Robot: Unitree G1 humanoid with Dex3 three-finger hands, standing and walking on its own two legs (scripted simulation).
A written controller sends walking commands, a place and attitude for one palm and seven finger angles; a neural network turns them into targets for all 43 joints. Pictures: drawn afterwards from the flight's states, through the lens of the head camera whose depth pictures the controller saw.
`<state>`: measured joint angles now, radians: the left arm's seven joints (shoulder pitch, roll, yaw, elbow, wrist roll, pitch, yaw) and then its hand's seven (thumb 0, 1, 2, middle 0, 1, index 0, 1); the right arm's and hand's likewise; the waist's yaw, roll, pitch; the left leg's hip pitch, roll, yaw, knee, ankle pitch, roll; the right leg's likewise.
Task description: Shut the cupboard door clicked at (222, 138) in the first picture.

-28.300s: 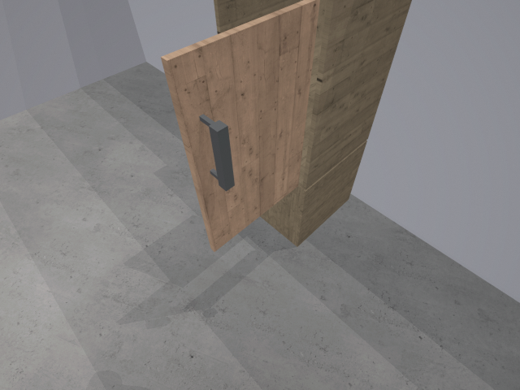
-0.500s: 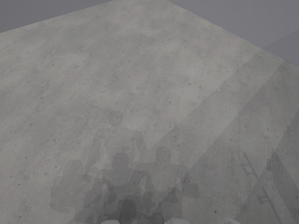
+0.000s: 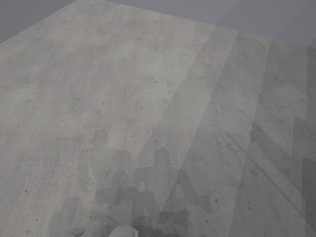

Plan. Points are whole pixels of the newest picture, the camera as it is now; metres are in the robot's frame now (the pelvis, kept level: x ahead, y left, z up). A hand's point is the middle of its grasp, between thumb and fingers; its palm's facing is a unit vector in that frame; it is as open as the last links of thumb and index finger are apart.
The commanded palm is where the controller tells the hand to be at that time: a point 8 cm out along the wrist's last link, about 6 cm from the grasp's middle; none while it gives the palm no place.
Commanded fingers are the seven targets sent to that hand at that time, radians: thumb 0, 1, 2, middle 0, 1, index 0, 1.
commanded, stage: turn to face it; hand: left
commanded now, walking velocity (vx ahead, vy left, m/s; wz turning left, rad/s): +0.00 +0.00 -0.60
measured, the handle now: out of the picture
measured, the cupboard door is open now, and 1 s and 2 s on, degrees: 55 55 55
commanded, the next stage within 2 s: take the last steps up to it in 1.58 s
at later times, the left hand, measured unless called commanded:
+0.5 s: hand (107, 208) +0.21 +0.17 -0.16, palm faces -0.32 -0.91 -0.25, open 7.4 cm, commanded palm none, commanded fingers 0.00 0.90 0.90 -0.20 -0.30 -0.20 -0.30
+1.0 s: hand (118, 192) +0.27 +0.14 -0.17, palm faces -0.54 -0.82 -0.18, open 7.4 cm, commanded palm none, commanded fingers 0.00 0.90 0.90 -0.20 -0.30 -0.20 -0.30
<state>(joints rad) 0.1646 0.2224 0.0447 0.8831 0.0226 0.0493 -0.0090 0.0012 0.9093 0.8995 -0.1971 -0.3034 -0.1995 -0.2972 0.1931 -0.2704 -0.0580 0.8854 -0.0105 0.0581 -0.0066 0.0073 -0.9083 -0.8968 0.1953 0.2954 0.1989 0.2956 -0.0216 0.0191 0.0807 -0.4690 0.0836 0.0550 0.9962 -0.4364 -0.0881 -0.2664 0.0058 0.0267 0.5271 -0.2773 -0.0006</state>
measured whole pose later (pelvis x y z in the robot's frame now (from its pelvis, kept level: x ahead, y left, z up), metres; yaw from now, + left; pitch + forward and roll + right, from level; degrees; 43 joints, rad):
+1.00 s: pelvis +0.07 +0.02 +0.01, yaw -35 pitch +1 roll -3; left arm 0.14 0.28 0.08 0.90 0.01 0.09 -0.04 0.00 0.91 0.90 -0.19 -0.30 -0.20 -0.30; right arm 0.22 -0.21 -0.01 0.85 -0.03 0.01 -0.02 0.00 -0.90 -0.90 0.20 0.30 0.20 0.30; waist 0.00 -0.03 0.09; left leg -0.24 0.13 0.16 0.53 -0.30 0.01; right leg -0.46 -0.01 -0.03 1.08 -0.48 0.06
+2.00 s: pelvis +0.09 -0.06 +0.00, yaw -58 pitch +0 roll -2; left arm 0.20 0.21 0.06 0.98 0.02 0.02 -0.04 0.00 0.91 0.90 -0.19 -0.30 -0.20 -0.30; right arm 0.33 -0.25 -0.05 1.03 -0.02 0.03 -0.01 0.00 -0.90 -0.90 0.20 0.30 0.20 0.30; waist -0.03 0.06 0.02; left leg -0.33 0.13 0.08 0.85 -0.52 -0.03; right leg -0.18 0.03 -0.08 0.50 -0.34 -0.04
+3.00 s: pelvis +0.15 -0.38 +0.01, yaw -63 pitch +1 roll +0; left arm 0.14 0.17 0.04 1.01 0.02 0.00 0.04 -0.01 0.93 0.90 -0.20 -0.30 -0.20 -0.30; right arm 0.10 -0.24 -0.06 0.97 0.00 0.06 -0.01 0.00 -0.91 -0.90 0.19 0.30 0.20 0.30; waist 0.01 0.02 0.09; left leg -0.48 -0.01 0.02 1.03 -0.46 -0.06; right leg -0.26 -0.05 -0.11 0.46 -0.20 -0.02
